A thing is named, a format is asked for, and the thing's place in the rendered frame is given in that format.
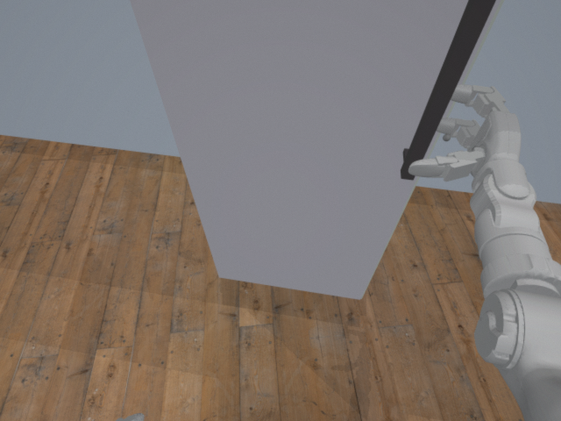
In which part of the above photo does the robot right hand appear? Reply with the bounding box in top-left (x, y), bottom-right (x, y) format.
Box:
top-left (408, 84), bottom-right (522, 182)

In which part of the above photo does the fridge door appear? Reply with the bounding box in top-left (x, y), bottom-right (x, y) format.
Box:
top-left (130, 0), bottom-right (501, 300)

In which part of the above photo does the handle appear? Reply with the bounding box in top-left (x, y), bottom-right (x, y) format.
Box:
top-left (401, 0), bottom-right (496, 181)

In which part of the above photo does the right robot forearm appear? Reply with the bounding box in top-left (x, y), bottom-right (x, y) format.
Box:
top-left (470, 159), bottom-right (561, 299)

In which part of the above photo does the robot right upper arm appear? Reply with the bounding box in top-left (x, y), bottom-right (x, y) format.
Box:
top-left (474, 289), bottom-right (561, 421)

